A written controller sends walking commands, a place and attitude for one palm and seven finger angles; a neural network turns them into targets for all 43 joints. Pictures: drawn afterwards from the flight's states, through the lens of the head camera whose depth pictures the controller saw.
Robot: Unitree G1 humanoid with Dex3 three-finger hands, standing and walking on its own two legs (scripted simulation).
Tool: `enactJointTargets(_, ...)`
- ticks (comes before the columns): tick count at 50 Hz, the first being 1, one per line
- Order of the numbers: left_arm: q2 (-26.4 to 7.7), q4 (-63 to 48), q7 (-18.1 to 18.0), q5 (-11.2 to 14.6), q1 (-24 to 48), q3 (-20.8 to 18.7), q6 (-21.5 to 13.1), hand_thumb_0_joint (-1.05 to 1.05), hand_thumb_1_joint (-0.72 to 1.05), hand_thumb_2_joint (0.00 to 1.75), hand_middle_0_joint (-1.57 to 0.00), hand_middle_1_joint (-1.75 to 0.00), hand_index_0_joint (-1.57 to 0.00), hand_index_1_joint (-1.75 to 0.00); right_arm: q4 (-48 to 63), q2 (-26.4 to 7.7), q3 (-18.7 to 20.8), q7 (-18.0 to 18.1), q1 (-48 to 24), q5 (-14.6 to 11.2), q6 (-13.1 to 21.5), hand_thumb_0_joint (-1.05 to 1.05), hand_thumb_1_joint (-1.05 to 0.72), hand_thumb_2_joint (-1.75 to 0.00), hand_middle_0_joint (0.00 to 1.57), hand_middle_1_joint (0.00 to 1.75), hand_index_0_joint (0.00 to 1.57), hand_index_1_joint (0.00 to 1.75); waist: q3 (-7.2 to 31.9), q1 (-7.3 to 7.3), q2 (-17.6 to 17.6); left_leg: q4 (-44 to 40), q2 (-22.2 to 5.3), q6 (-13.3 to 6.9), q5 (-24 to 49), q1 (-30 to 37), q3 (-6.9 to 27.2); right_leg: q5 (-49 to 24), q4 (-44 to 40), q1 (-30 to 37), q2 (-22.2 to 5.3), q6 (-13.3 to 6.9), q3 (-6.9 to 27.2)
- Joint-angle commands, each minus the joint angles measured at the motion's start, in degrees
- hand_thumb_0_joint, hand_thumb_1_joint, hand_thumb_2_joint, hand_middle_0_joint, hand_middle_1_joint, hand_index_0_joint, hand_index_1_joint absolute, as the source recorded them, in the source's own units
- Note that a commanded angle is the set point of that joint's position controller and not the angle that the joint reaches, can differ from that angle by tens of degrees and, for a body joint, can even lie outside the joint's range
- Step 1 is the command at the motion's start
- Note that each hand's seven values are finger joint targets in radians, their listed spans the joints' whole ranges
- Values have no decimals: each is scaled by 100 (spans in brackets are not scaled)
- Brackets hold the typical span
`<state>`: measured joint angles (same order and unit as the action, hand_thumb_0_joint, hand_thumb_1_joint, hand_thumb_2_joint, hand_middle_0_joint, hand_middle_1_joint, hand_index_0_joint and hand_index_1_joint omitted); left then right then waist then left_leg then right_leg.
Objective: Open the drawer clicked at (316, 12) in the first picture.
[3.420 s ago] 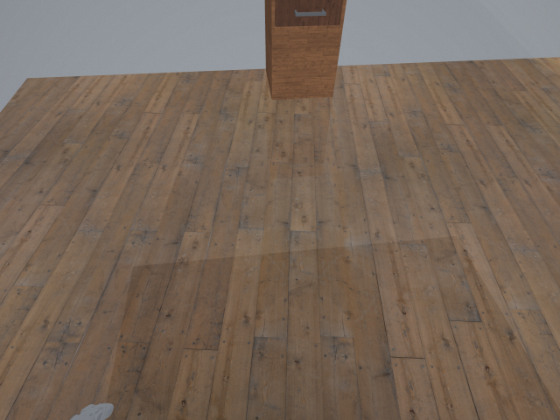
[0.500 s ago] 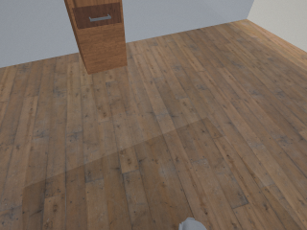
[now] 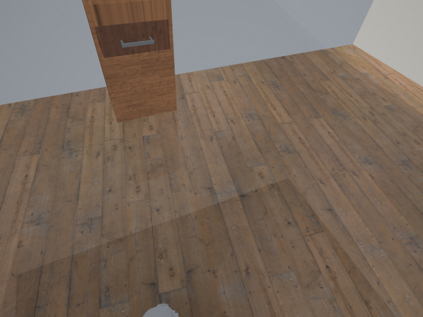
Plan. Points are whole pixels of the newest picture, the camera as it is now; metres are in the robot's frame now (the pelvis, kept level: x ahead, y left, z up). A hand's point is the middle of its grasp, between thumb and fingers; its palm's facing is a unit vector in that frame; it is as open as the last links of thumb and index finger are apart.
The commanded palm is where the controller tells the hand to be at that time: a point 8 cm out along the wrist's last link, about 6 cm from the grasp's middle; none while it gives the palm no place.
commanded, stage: walk to a spot facing it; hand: left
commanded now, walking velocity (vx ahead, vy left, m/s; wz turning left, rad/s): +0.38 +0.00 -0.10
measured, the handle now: (137, 41) +1.47 +0.49 -0.20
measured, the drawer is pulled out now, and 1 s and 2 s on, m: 0.00 0.00 0.00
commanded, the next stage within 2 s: turn to face it in 1.62 s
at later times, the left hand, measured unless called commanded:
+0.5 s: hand (145, 235) +0.33 +0.18 -0.16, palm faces -0.11 -0.98 -0.17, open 7.3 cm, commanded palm none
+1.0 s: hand (152, 205) +0.44 +0.19 -0.19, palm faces +0.03 -0.99 -0.15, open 7.3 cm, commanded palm none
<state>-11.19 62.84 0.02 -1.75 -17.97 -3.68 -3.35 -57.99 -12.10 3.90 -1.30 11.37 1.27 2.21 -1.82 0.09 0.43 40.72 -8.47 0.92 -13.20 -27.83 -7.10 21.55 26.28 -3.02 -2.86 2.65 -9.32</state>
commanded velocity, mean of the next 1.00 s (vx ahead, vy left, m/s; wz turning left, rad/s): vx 0.38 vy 0.00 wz -0.07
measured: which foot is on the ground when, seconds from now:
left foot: up 0.00-0.02, down 0.04-0.58, up 0.60-0.96, down 0.98-1.00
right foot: down 0.00-0.04, up 0.06-0.54, down 0.56-1.00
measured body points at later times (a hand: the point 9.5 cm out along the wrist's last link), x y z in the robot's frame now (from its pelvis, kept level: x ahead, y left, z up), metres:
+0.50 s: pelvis +0.22 +0.02 +0.01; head +0.26 +0.01 +0.46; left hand +0.34 +0.24 -0.14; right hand +0.11 -0.16 -0.15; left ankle +0.12 +0.11 -0.73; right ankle +0.33 -0.13 -0.70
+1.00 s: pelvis +0.46 +0.01 -0.01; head +0.47 +0.03 +0.44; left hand +0.43 +0.24 -0.17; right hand +0.57 -0.24 -0.13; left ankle +0.56 +0.11 -0.73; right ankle +0.35 -0.12 -0.72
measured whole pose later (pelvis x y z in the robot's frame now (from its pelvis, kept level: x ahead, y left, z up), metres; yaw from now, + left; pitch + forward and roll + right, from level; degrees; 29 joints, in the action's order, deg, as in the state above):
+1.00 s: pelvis +0.46 +0.01 -0.01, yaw -4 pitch -2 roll -2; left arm -10.0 64.2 0.4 -1.3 -20.7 -3.4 -2.9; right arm -55.6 -11.4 2.9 -1.6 6.9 1.6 3.4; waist -2.3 2.1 -0.4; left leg 34.9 -6.6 -0.7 -9.8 -22.9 -9.0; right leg 24.7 32.1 -3.8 -4.3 2.0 -9.7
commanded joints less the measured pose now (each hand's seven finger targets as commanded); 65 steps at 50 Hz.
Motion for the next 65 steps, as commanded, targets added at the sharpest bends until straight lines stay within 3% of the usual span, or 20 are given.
enactJointTargets(1, -657, -370, 11, 59, 95, -108, -32, 0, 90, 90, -20, -30, -20, -30, -233, -760, 165, 30, 1820, 89, 166, 0, -90, -90, 20, 30, 20, 30, 360, -860, 730, -1287, -64, -214, -310, 2976, 386, -1471, 1503, -1728, -546, -550, 196)
enactJointTargets(2, -268, -527, 74, 134, -91, -47, -9, 0, 90, 90, -20, -30, -20, -30, -359, -1489, 314, 92, 2455, 147, 194, 0, -90, -90, 20, 30, 20, 30, 747, -948, 2390, -2376, -1568, -716, -667, 3620, 2681, 764, 3553, -2835, 299, -260, -124)
enactJointTargets(3, -419, -663, 27, 90, 210, -46, -1, 0, 90, 90, -20, -30, -20, -30, -410, -1435, 257, 169, 2344, 102, 157, 0, -90, -90, 20, 30, 20, 30, 698, -915, 2255, -2928, -1917, -869, -1155, 3412, 3425, 1160, 4665, -3303, 257, -374, 713)
enactJointTargets(5, -410, -580, 101, 58, 553, -66, 2, 0, 90, 90, -20, -30, -20, -30, -83, -908, 109, 215, 1300, 62, 177, 0, -90, -90, 20, 30, 20, 30, -112, -539, 890, -2884, -1727, -933, -1098, 2417, 2564, 108, 5111, -3675, -370, -403, 949)
enactJointTargets(9, -138, -275, 137, -5, -90, -30, 203, 0, 90, 90, -20, -30, -20, -30, -44, -419, -32, 246, 784, 5, 309, 0, -90, -90, 20, 30, 20, 30, -139, 6, 668, -3070, -995, -630, -153, 1622, 879, -721, 4389, -2858, -503, -242, 844)
enactJointTargets(16, -22, -647, 149, -16, 771, -37, 272, 0, 90, 90, -20, -30, -20, -30, -385, -270, 17, 250, 1380, -25, 325, 0, -90, -90, 20, 30, 20, 30, -390, -142, 284, -3278, -992, -895, 729, 2501, 335, -1210, 2741, -3547, -644, -42, 582)
enactJointTargets(24, 16, -866, 138, 14, 1456, -17, 139, 0, 90, 90, -20, -30, -20, -30, -731, -232, 0, 238, 1763, 58, 240, 0, -90, -90, 20, 30, 20, 30, -545, -279, 462, -2626, -1037, -812, 1872, 2709, 29, -961, 1039, -2616, -221, -362, 138)
enactJointTargets(27, -367, -307, 94, -37, -353, -147, -3, 0, 90, 90, -20, -30, -20, -30, -717, -289, 10, 218, 1523, -18, 236, 0, -90, -90, 20, 30, 20, 30, 472, 586, 141, -271, -565, -440, 2996, 2115, -500, -1291, 338, -7, 60, -659, 24)
enactJointTargets(28, -961, -79, 14, -54, -1210, -301, -75, 0, 90, 90, -20, -30, -20, -30, -602, -41, -31, 161, 1655, -95, 266, 0, -90, -90, 20, 30, 20, 30, 1248, 850, -1000, 1504, -59, -209, 1304, 684, -713, -1281, 61, 1542, -1274, -1105, 1683)
enactJointTargets(29, -1377, 15, -34, 58, -1572, -348, -62, 0, 90, 90, -20, -30, -20, -30, -367, 119, -87, 164, 1508, -117, 249, 0, -90, -90, 20, 30, 20, 30, 1363, 745, -1430, 3198, 637, -82, -1857, -589, -259, -2066, -641, 2023, -2406, -1675, 3625)
enactJointTargets(31, -1030, -195, -69, 93, -635, -272, -35, 0, 90, 90, -20, -30, -20, -30, -211, 57, -1, 166, 764, -83, 195, 0, -90, -90, 20, 30, 20, 30, 498, 585, -749, 3969, 100, -164, -1103, -1079, 570, -1031, -1078, 647, -2252, -1541, 3093)
enactJointTargets(34, -345, -297, -108, 30, 73, -56, -131, 0, 90, 90, -20, -30, -20, -30, -334, 273, -44, 128, 977, 20, 46, 0, -90, -90, 20, 30, 20, 30, -47, -14, -394, 3072, -219, -69, -398, -457, 582, -1120, -1408, -902, -1665, -1118, 1658)
enactJointTargets(36, -245, -352, -108, -7, 122, -73, -165, 0, 90, 90, -20, -30, -20, -30, -301, 322, -35, 102, 1100, 44, -56, 0, -90, -90, 20, 30, 20, 30, -89, -164, -573, 2436, -233, 58, -356, -263, 408, -1280, -1462, -1273, -1482, -1083, 1122)
enactJointTargets(45, -764, -205, -40, 30, -145, -88, -127, 0, 90, 90, -20, -30, -20, -30, 348, 3, -50, -90, -226, 6, 68, 0, -90, -90, 20, 30, 20, 30, -370, 78, -677, -292, 78, 27, 109, 359, -125, -1126, -1267, -710, -1390, -993, 856)
enactJointTargets(48, -713, -232, -29, 70, -62, -98, -66, 0, 90, 90, -20, -30, -20, -30, 64, -425, 57, -7, 783, 53, 142, 0, -90, -90, 20, 30, 20, 30, 32, -485, 28, -1186, 295, -84, 96, 2342, -233, -1863, 394, -1220, -911, -703, 377)
enactJointTargets(50, -266, -543, 40, 112, -69, -23, -64, 0, 90, 90, -20, -30, -20, -30, -215, -1519, 301, 96, 2117, 115, 146, 0, -90, -90, 20, 30, 20, 30, 742, -880, 2359, -2636, -1858, -889, -498, 3748, 2988, 1214, 3774, -3071, 244, -284, 74)
enactJointTargets(51, -406, -585, -7, 75, 254, -51, -25, 0, 90, 90, -20, -30, -20, -30, -242, -1305, 234, 164, 1817, 83, 116, 0, -90, -90, 20, 30, 20, 30, 526, -810, 1779, -2897, -1987, -953, -1177, 3305, 3093, 1038, 4569, -3376, -14, -379, 732)
enactJointTargets(53, -302, -516, 84, 50, 461, -76, -1, 0, 90, 90, -20, -30, -20, -30, 43, -756, 92, 182, 974, 58, 159, 0, -90, -90, 20, 30, 20, 30, -219, -444, 695, -3033, -1620, -850, -1307, 2251, 2210, -3, 4781, -3526, -454, -388, 902)
enactJointTargets(56, -79, -306, 110, -5, -33, -66, 151, 0, 90, 90, -20, -30, -20, -30, 24, -388, -3, 224, 664, 29, 278, 0, -90, -90, 20, 30, 20, 30, -82, -29, 555, -3087, -1148, -644, -213, 1824, 930, -585, 4354, -2997, -540, -257, 846)
enactJointTargets(65, 11, -747, 177, 1, 1022, -42, 268, 0, 90, 90, -20, -30, -20, -30, -308, -381, 36, 234, 1270, 17, 288, 0, -90, -90, 20, 30, 20, 30, -386, -192, 479, -3150, -1047, -822, 1004, 2616, -66, -1181, 2062, -3377, -582, -128, 473)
